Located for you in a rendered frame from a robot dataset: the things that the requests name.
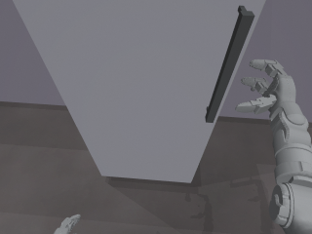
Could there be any fridge door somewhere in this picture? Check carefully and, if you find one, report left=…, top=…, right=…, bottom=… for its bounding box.
left=13, top=0, right=265, bottom=183

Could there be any handle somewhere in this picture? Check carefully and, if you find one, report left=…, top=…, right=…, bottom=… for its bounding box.
left=205, top=5, right=255, bottom=123

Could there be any robot right hand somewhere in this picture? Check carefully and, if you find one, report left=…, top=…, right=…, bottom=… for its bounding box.
left=235, top=59, right=296, bottom=115

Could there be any robot left hand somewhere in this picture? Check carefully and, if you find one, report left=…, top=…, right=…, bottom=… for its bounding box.
left=54, top=214, right=81, bottom=234

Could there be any robot right forearm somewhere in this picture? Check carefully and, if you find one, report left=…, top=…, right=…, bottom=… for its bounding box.
left=269, top=101, right=312, bottom=188

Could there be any right robot upper arm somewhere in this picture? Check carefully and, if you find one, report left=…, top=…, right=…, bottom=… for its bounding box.
left=268, top=182, right=312, bottom=234

